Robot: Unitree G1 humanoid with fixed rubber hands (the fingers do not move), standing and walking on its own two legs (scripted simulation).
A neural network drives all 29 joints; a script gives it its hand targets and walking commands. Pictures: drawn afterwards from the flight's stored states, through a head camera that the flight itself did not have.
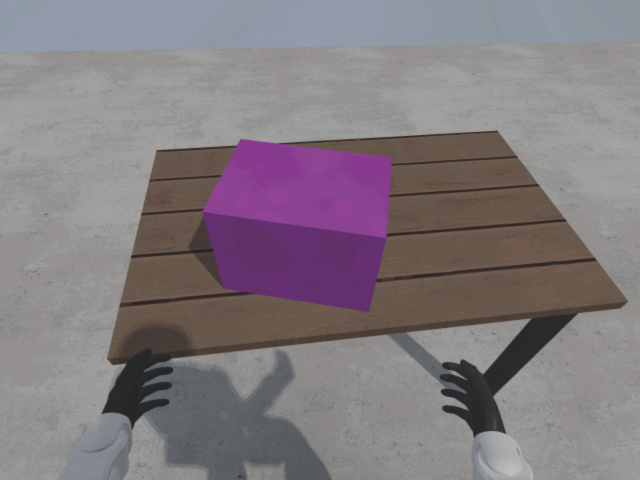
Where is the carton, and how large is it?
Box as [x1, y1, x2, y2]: [202, 139, 391, 311]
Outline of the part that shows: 240,139 202,211 223,287 234,290 368,311 386,236 391,157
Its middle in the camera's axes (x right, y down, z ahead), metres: -0.02 -0.02 +0.67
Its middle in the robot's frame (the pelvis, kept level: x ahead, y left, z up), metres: +0.51 +0.05 -0.02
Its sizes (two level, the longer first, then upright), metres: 0.260 0.181 0.194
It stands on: a table, 0.66 m high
